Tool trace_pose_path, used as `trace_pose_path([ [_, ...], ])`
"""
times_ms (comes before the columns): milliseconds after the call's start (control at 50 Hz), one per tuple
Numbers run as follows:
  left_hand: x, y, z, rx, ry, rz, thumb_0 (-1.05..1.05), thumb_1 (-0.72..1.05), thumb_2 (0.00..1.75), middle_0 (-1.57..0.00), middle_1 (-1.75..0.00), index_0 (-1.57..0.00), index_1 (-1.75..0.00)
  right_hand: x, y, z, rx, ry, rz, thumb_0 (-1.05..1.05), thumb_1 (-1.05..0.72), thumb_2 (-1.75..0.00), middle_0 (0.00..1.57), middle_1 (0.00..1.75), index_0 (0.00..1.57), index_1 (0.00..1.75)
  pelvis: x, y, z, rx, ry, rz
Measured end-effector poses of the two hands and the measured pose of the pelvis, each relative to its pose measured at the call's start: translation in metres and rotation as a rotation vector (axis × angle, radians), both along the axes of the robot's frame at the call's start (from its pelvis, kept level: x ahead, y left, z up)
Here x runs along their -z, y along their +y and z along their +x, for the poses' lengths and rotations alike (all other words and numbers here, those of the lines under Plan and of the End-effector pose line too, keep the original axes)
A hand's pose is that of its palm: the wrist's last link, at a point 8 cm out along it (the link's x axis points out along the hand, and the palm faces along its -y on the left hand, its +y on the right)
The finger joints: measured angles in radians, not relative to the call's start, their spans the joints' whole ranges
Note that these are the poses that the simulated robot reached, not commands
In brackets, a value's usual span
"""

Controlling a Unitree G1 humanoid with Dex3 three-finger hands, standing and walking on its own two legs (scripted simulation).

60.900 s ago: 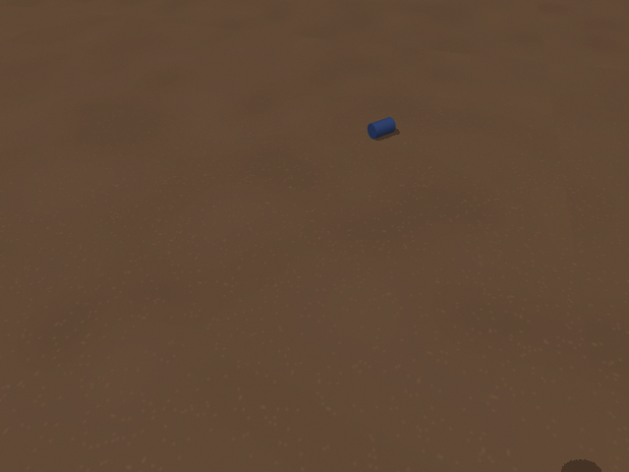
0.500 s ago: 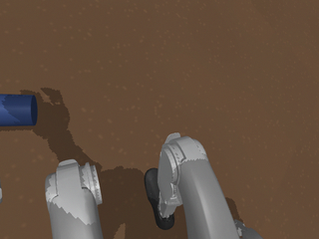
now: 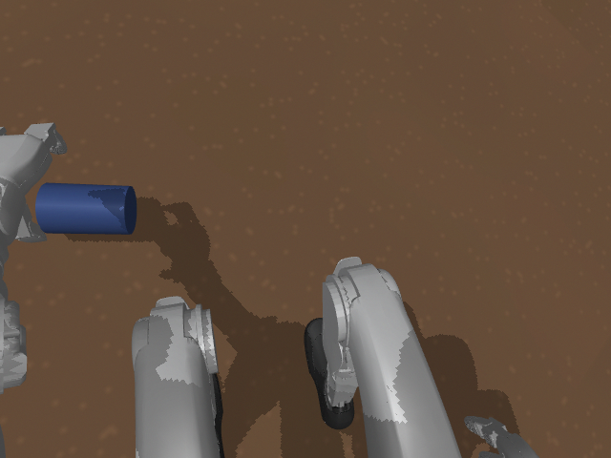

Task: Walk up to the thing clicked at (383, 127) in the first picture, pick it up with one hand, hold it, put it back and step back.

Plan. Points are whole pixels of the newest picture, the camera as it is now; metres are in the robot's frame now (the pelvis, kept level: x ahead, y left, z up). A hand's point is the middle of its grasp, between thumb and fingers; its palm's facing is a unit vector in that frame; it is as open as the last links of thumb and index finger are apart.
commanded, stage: withdraw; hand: left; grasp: from above
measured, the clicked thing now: (90, 209) +0.52 +0.27 -0.33
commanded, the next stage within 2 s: home in 0.10 s
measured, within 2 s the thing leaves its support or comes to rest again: neither
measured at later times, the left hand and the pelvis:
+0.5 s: hand (21, 179) +0.50 +0.29 -0.14, palm faces -0.37 -0.12 -0.92, open 11.8 cm; pelvis +0.01 +0.01 +0.00, yaw -1 degrees
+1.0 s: hand out of the picture +0.32 +0.23 +0.07, palm faces -0.16 -0.81 -0.56, open 7.4 cm; pelvis +0.02 +0.00 +0.18, yaw +3 degrees
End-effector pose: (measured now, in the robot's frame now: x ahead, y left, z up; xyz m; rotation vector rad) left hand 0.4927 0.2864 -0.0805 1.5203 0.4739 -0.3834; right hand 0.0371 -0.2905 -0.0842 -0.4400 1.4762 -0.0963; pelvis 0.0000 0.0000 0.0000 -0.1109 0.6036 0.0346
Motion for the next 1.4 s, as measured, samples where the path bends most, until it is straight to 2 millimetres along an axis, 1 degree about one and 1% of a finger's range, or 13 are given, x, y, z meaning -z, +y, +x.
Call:
trace_pose_path([
  [100,0.033,-0.001,-0.003,0.034,-0.024,-0.016,0.00,-0.40,0.91,-0.20,-0.90,-0.19,-0.90,0.007,0.004,-0.010,-0.015,0.043,-0.022,0.01,-0.91,-0.90,0.20,0.30,0.20,0.30,0.016,0.003,0.000,0.002,-0.007,-0.015],
  [200,0.057,-0.007,0.010,0.043,-0.093,-0.026,0.00,-0.42,0.93,-0.18,-0.92,-0.18,-0.92,0.016,0.016,-0.016,-0.007,0.043,-0.024,0.01,-0.91,-0.90,0.20,0.30,0.20,0.30,0.031,0.007,0.002,0.006,-0.002,-0.035],
  [280,0.058,-0.008,0.024,0.005,-0.174,-0.022,0.00,-0.39,0.93,-0.20,-0.91,-0.20,-0.90,0.022,0.027,-0.018,0.026,0.027,-0.007,0.01,-0.91,-0.90,0.20,0.30,0.20,0.30,0.037,0.010,0.005,0.006,0.015,-0.042],
  [360,0.044,-0.004,0.031,-0.051,-0.211,0.006,0.00,-0.33,0.93,-0.22,-0.85,-0.22,-0.84,0.025,0.037,-0.018,0.070,0.013,0.035,0.00,-0.90,-0.90,0.20,0.30,0.20,0.30,0.032,0.011,0.009,0.005,0.040,-0.040],
  [460,0.012,0.006,0.023,-0.149,-0.183,0.000,0.00,-0.15,0.93,-0.24,-0.73,-0.23,-0.73,0.018,0.046,-0.012,0.111,-0.007,0.100,0.01,-0.90,-0.90,0.20,0.30,0.20,0.30,0.012,0.012,0.013,0.003,0.060,-0.032],
  [580,-0.036,0.008,-0.015,-0.250,-0.113,-0.127,0.00,0.17,0.92,-0.24,-0.58,-0.23,-0.59,-0.009,0.044,0.010,0.121,-0.052,0.143,0.01,-0.90,-0.90,0.20,0.30,0.20,0.30,-0.030,0.012,0.015,-0.001,0.060,-0.014],
  [660,-0.070,0.004,-0.050,-0.309,-0.087,-0.260,0.00,0.42,0.92,-0.24,-0.49,-0.23,-0.49,-0.036,0.036,0.041,0.089,-0.124,0.130,0.01,-0.90,-0.90,0.20,0.30,0.20,0.30,-0.061,0.011,0.016,-0.006,0.043,-0.002],
  [780,-0.118,-0.002,-0.102,-0.414,-0.089,-0.428,0.00,0.71,0.90,-0.22,-0.38,-0.22,-0.37,-0.082,0.029,0.102,0.024,-0.301,0.103,0.01,-0.90,-0.90,0.20,0.30,0.20,0.30,-0.104,0.008,0.016,-0.017,-0.003,0.016],
  [900,-0.162,-0.008,-0.147,-0.568,-0.081,-0.563,0.01,0.84,0.90,-0.22,-0.33,-0.22,-0.32,-0.134,0.037,0.159,-0.024,-0.499,0.112,0.01,-0.91,-0.90,0.20,0.30,0.20,0.30,-0.145,0.005,0.018,-0.025,-0.063,0.033],
  [1000,-0.197,-0.018,-0.178,-0.700,-0.053,-0.687,0.01,0.88,0.90,-0.21,-0.31,-0.21,-0.31,-0.179,0.052,0.188,-0.038,-0.622,0.139,0.01,-0.91,-0.90,0.20,0.30,0.20,0.30,-0.181,0.002,0.024,-0.027,-0.111,0.047],
  [1140,-0.248,-0.032,-0.209,-0.857,-0.024,-0.840,0.01,0.89,0.89,-0.21,-0.31,-0.21,-0.30,-0.235,0.068,0.201,-0.024,-0.708,0.159,0.01,-0.91,-0.90,0.20,0.30,0.20,0.30,-0.231,0.000,0.038,-0.030,-0.184,0.059],
  [1280,-0.303,-0.039,-0.228,-0.985,-0.003,-0.948,0.01,0.90,0.89,-0.21,-0.31,-0.21,-0.30,-0.284,0.070,0.192,0.012,-0.723,0.134,0.01,-0.90,-0.90,0.20,0.30,0.20,0.30,-0.278,0.001,0.056,-0.036,-0.260,0.064],
  [1400,-0.349,-0.040,-0.244,-1.050,0.000,-1.011,0.01,0.90,0.90,-0.21,-0.31,-0.21,-0.30,-0.321,0.067,0.186,0.037,-0.747,0.100,0.01,-0.90,-0.90,0.20,0.30,0.20,0.30,-0.312,0.003,0.073,-0.041,-0.327,0.069],
])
